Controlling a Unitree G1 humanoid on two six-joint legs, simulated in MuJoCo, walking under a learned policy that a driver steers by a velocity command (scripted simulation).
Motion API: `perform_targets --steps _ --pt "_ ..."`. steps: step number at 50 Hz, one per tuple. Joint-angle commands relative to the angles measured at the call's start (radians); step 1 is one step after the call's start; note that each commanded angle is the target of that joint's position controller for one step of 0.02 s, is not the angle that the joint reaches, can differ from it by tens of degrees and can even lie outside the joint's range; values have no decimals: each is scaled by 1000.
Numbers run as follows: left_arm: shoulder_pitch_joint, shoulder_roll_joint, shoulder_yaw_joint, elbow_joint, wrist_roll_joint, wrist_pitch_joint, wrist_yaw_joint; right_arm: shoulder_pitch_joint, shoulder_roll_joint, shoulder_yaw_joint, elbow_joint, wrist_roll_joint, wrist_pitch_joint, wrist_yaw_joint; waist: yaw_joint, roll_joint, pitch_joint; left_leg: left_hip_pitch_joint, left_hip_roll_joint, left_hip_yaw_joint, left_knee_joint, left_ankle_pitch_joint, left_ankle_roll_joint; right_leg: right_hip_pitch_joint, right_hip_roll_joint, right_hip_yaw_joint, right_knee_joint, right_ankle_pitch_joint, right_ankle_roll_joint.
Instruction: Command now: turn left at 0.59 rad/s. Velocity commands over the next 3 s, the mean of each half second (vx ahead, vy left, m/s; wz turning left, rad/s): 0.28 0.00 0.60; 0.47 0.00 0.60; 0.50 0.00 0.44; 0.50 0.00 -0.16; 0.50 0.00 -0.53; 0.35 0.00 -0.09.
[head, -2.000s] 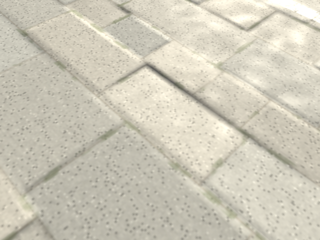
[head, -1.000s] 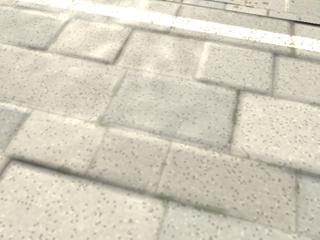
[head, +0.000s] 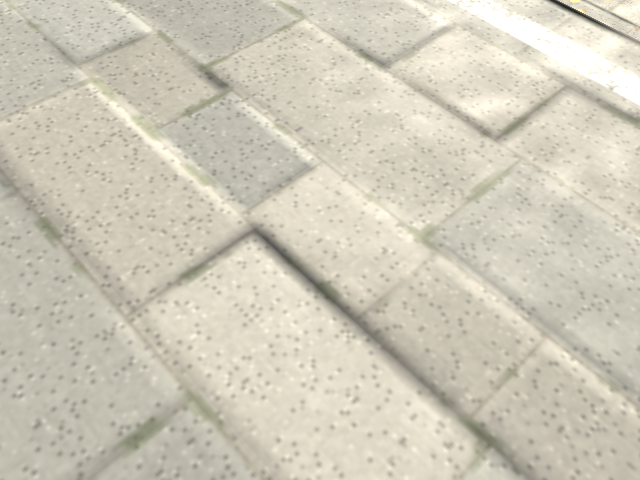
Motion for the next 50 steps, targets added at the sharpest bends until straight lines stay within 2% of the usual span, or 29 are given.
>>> perform_targets --steps 1,4,6,7,8,9,10,12,14,17,20,23,26,27,28,29,30,31,32,33,34,35,36,37,38,41,43,46,50 --pt "-20 86 21 -77 -7 -23 -9 -34 -178 -51 -78 0 -7 -1 -5 171 -115 96 238 -309 -117 125 179 42 24 2 -98 -9 -8" --pt "6 90 26 -82 -22 -40 -24 -32 -168 -45 -80 13 -4 3 6 177 -122 56 206 -380 -136 -208 164 152 37 -16 -252 6 -43" --pt "79 92 36 -64 -26 -53 -26 -43 -137 -32 -82 17 -4 -1 60 150 -97 -79 136 -361 -86 -380 107 358 4 -19 -446 87 -89" --pt "163 145 48 -56 -10 -56 -18 -25 -76 -14 -87 12 -9 -2 78 28 -142 -223 69 -264 119 -480 45 525 -177 147 -494 -25 -154" --pt "225 231 64 -35 22 -56 -25 -37 -53 -10 -128 22 -24 1 68 -214 -102 -441 -68 -46 362 -444 6 547 -364 469 -611 -258 -276" --pt "170 211 62 -49 34 -72 -30 -76 -126 -29 -141 11 -40 1 57 -195 -11 -518 33 -62 517 -345 -12 453 -418 562 -653 -355 -328" --pt "113 156 47 -66 17 -78 -22 -55 -163 -43 -121 10 -42 6 32 -164 20 -527 59 -51 578 -261 -25 430 -372 465 -654 -340 -301" --pt "80 110 29 -78 -7 -76 -6 -6 -146 -46 -86 2 -37 14 24 -140 12 -528 80 -11 654 -150 -67 447 -294 301 -655 -217 -239" --pt "123 105 23 -68 2 -82 0 -23 -98 -34 -90 7 -45 27 47 -122 21 -523 101 25 705 -54 -85 426 -265 175 -675 -83 -228" --pt "180 113 24 -49 9 -88 -3 -68 -65 -21 -106 13 -53 36 78 -113 30 -541 124 46 645 22 -105 445 -263 70 -690 21 -242" --pt "193 139 32 -33 6 -86 -9 -111 -48 -13 -121 12 -57 48 93 -113 41 -506 144 72 496 71 -115 461 -273 -14 -698 114 -245" --pt "201 170 41 -13 -7 -82 -16 -161 -26 0 -134 13 -62 66 108 -111 62 -422 152 121 345 83 -96 449 -282 -96 -692 170 -234" --pt "210 195 51 7 -29 -76 -24 -179 -33 1 -145 19 -62 81 102 -105 80 -338 147 168 242 18 -45 463 -306 -145 -672 203 -219" --pt "210 203 55 12 -35 -72 -27 -173 -41 -2 -147 18 -61 84 90 -107 76 -302 134 186 215 -16 -23 475 -317 -158 -646 275 -214" --pt "200 217 58 15 -39 -67 -27 -140 -59 -11 -144 15 -59 84 60 -116 51 -226 103 212 188 -51 3 481 -318 -184 -579 459 -203" --pt "185 224 59 18 -43 -62 -25 -46 -88 -30 -121 13 -57 82 -5 -105 -14 -75 54 248 131 -33 32 470 -298 -238 -428 693 -181" --pt "205 196 48 19 -42 -61 -22 127 -147 -66 -66 16 -52 71 -85 -64 -126 189 -7 265 94 8 69 395 -251 -294 -192 824 -149" --pt "221 139 23 -9 -11 -67 -20 308 -225 -96 -36 28 -43 51 -158 61 -233 505 126 35 85 -19 129 127 -213 -296 141 488 -96" --pt "260 10 -20 -88 19 -95 -24 266 -341 -97 -57 26 -59 48 -39 344 -337 693 379 -610 -99 -306 312 -244 -8 -153 465 -255 -41" --pt "146 125 1 -93 -26 -124 -29 275 -244 -71 -76 21 -81 58 -121 187 -365 683 413 -703 -218 -367 309 -335 -26 17 558 -201 -56" --pt "89 159 9 -112 -51 -137 -34 245 -190 -51 -52 13 -94 60 -106 159 -226 590 394 -557 -211 -263 274 -400 -65 -1 540 -101 -80" --pt "88 148 3 -102 -31 -145 -28 192 -165 -41 -56 13 -99 59 -67 83 -159 455 348 -436 -195 -142 246 -351 -108 -7 464 -18 -93" --pt "91 146 7 -93 -3 -145 -23 123 -142 -33 -64 6 -97 57 -24 59 -112 328 305 -340 -195 -33 225 -281 -135 -5 383 39 -88" --pt "108 146 10 -84 3 -136 -26 80 -123 -24 -76 -7 -97 53 10 80 -93 245 271 -285 -218 40 217 -218 -150 1 345 81 -86" --pt "118 140 10 -78 6 -125 -30 60 -121 -23 -76 -11 -99 48 26 91 -85 200 259 -263 -239 99 224 -188 -147 -6 317 103 -76" --pt "82 106 -1 -80 19 -103 -31 82 -131 -23 -41 0 -109 30 30 63 -48 124 226 -177 -260 251 231 -184 -122 -34 197 182 -33" --pt "-10 82 -12 -105 20 -103 -32 118 -138 -25 -14 5 -106 18 3 62 -21 112 196 -140 -254 282 207 -191 -96 -41 39 307 -18" --pt "-141 51 -27 -133 8 -114 -47 170 -147 -29 17 14 -99 8 -47 85 -5 90 162 -121 -239 219 165 -109 -39 -55 -195 458 -21" --pt "-219 81 -17 -157 -7 -129 -68 230 -147 -30 56 25 -88 0 -65 95 5 173 204 -217 -177 166 149 -56 -9 -19 -332 469 -49"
